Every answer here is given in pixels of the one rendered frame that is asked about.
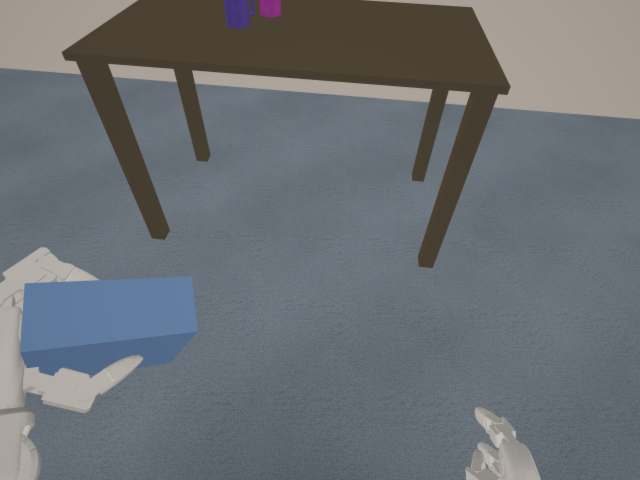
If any right robot hand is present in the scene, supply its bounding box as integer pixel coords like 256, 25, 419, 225
465, 407, 541, 480

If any left robot hand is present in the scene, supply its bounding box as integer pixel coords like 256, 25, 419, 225
0, 247, 144, 413

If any robot left forearm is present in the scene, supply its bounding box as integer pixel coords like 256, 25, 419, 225
0, 407, 41, 480

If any table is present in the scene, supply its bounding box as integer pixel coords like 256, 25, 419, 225
62, 0, 511, 268

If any sponge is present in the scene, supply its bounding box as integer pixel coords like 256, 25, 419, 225
20, 276, 198, 376

